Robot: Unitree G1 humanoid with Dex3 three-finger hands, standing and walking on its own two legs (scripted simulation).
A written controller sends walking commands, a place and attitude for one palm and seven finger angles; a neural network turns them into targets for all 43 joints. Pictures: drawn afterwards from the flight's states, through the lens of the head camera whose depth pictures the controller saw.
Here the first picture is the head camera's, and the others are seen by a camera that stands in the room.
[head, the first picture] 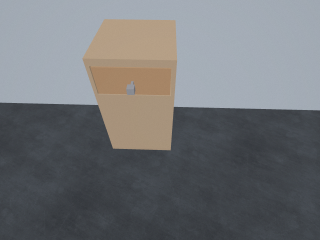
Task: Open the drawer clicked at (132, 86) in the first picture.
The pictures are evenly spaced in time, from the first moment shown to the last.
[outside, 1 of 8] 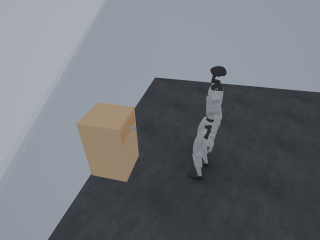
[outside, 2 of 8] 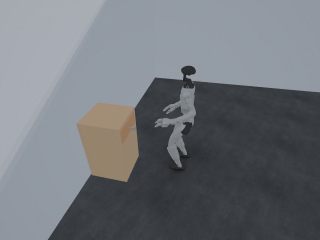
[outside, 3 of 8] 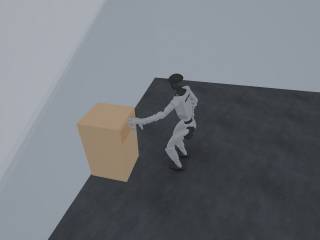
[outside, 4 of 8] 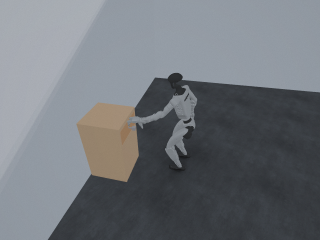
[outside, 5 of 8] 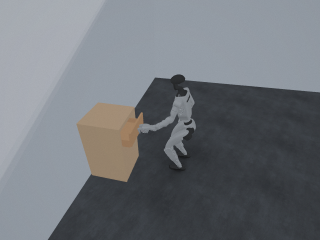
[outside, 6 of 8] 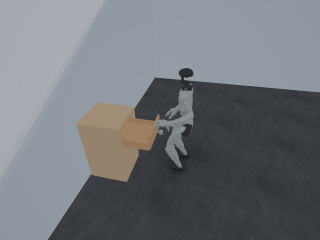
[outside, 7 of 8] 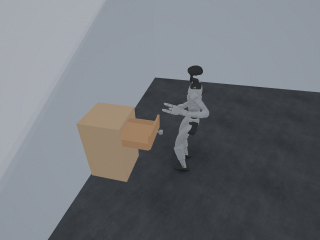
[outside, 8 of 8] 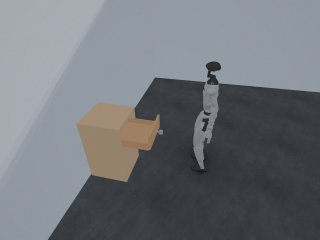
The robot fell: no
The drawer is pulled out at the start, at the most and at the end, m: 0.00 0.30 0.30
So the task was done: yes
